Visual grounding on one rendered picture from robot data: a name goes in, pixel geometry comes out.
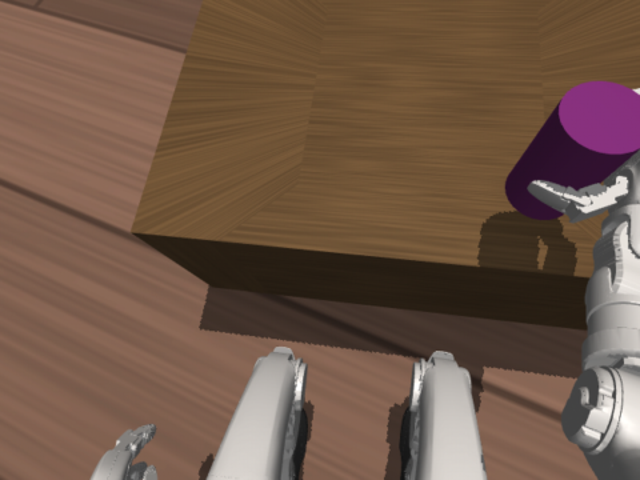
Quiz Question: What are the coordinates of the right robot arm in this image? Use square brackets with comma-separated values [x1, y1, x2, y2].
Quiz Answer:
[561, 204, 640, 480]

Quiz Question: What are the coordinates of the right robot hand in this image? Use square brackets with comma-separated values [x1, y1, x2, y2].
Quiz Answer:
[527, 88, 640, 223]

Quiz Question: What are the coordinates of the can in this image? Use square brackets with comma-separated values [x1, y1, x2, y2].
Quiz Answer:
[505, 81, 640, 220]

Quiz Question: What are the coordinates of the left robot hand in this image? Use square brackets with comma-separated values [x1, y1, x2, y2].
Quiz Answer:
[90, 424, 158, 480]

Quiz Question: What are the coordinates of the left robot foot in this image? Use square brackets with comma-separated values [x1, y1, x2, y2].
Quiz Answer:
[292, 408, 308, 480]

